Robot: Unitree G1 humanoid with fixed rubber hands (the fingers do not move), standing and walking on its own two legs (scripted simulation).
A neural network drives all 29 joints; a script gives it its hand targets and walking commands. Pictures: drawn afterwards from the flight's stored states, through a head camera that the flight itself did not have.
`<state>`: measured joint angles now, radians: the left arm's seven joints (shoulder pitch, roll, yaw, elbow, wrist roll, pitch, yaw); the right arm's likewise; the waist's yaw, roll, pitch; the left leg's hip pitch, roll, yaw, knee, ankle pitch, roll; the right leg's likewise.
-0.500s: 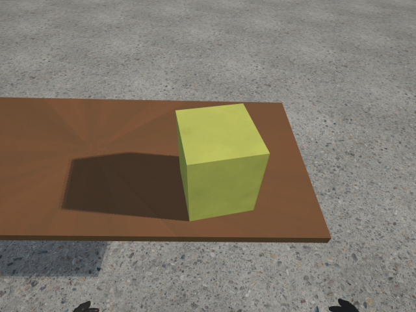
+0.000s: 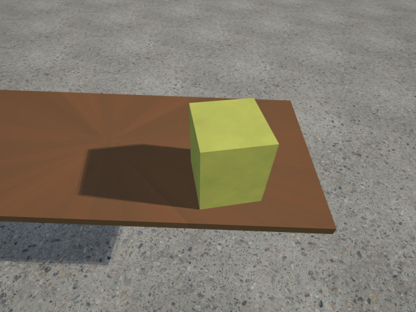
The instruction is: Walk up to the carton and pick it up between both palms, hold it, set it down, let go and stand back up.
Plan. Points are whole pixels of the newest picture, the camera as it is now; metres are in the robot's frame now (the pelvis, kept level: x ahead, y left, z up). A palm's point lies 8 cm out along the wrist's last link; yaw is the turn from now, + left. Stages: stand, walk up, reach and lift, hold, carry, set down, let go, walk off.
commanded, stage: stand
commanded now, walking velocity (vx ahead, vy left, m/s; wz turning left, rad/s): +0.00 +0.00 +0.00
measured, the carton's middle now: (226, 153) +0.57 -0.06 -0.08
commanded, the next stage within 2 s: none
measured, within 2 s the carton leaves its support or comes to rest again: neither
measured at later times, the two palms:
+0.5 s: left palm out of the picture +0.02 +0.28 -0.13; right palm out of the picture +0.04 -0.29 -0.12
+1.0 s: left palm out of the picture +0.06 +0.27 -0.13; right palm out of the picture +0.06 -0.29 -0.11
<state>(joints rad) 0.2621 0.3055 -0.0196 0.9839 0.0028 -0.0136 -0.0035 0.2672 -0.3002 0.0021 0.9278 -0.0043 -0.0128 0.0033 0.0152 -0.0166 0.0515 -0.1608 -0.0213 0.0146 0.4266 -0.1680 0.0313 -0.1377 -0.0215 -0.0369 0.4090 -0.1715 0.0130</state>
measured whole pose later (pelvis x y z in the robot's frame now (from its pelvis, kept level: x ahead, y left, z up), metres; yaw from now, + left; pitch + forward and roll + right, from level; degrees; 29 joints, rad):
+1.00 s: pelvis +0.01 -0.01 +0.00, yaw +0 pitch -4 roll +0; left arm 0.20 0.31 0.00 1.05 0.00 -0.02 0.00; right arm 0.24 -0.32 0.00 0.99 0.01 -0.01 0.00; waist 0.00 -0.01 0.06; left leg -0.17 -0.01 0.01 0.41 -0.17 0.02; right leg -0.15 0.00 -0.02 0.39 -0.18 0.00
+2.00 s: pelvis +0.05 +0.00 +0.01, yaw +0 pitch -3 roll +0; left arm 0.19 0.30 -0.01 1.11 -0.01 -0.02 0.03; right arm 0.20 -0.30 -0.01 1.04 0.01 -0.02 -0.02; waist 0.00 -0.02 0.06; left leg -0.09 -0.03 0.01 0.34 -0.19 0.03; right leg -0.07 -0.03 -0.02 0.34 -0.21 0.02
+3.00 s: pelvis +0.05 +0.00 +0.01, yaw +1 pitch -3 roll +0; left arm 0.19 0.30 0.00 1.12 0.00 -0.01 0.03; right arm 0.20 -0.30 -0.01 1.05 0.01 -0.02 -0.02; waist 0.01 -0.02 0.07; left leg -0.07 -0.04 0.00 0.32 -0.19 0.03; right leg -0.05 -0.04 -0.04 0.32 -0.21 0.02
